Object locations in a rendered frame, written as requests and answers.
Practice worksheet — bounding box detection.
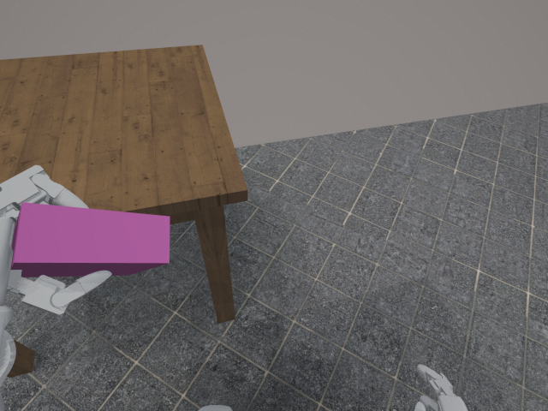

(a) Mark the sponge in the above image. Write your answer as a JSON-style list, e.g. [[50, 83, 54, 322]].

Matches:
[[10, 202, 170, 277]]

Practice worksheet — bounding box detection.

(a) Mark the right robot hand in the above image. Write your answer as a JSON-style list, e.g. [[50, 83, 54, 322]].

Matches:
[[414, 364, 468, 411]]

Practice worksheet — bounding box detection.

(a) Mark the left robot hand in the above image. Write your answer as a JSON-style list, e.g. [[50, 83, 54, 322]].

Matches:
[[0, 165, 112, 315]]

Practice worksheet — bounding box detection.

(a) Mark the table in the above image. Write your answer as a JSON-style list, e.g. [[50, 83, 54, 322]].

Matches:
[[0, 45, 247, 378]]

